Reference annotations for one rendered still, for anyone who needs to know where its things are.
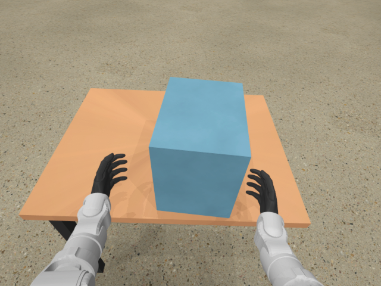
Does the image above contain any right robot hand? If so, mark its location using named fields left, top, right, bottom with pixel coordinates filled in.
left=246, top=169, right=278, bottom=214

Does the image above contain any robot right forearm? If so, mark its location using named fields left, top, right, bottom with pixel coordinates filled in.
left=254, top=212, right=324, bottom=286

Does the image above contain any carton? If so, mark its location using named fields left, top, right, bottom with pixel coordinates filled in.
left=149, top=77, right=251, bottom=218

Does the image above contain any left robot upper arm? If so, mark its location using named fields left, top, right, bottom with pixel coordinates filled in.
left=32, top=270, right=95, bottom=286

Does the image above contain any left robot hand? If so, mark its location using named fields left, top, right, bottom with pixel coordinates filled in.
left=91, top=153, right=127, bottom=197

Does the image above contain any table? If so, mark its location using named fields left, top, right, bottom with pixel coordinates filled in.
left=19, top=88, right=311, bottom=273

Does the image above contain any robot left forearm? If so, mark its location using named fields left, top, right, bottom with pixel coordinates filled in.
left=30, top=193, right=111, bottom=286

